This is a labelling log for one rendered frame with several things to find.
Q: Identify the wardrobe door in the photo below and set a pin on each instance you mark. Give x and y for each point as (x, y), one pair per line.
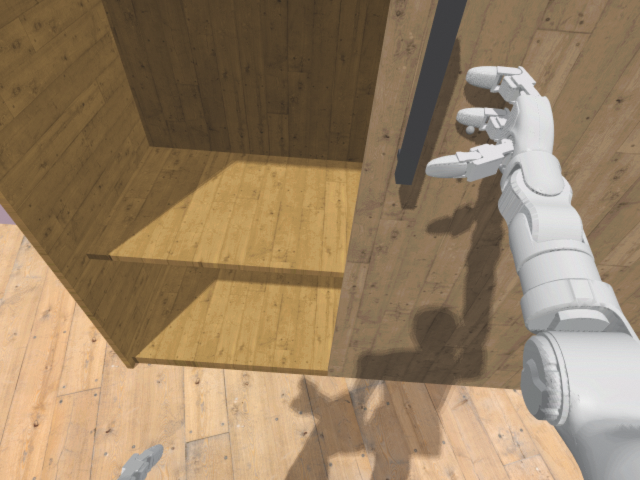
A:
(430, 292)

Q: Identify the robot left hand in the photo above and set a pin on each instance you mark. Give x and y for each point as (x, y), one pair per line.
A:
(137, 467)

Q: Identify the right robot upper arm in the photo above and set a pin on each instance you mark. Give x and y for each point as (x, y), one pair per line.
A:
(587, 385)

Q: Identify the robot right hand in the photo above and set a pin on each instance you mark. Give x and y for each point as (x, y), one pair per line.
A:
(528, 127)

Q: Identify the handle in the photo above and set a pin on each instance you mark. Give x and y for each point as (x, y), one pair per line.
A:
(442, 37)

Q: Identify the right robot forearm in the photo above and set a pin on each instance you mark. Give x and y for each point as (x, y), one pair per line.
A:
(562, 288)

